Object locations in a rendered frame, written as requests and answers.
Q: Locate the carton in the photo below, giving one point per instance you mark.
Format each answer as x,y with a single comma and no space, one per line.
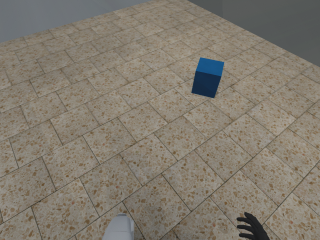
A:
207,77

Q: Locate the robot left shin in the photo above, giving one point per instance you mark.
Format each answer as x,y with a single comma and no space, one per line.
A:
121,214

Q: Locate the robot right hand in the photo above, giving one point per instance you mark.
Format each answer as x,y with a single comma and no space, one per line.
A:
256,228

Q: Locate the left robot thigh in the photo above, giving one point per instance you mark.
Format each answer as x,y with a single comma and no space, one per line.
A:
120,228

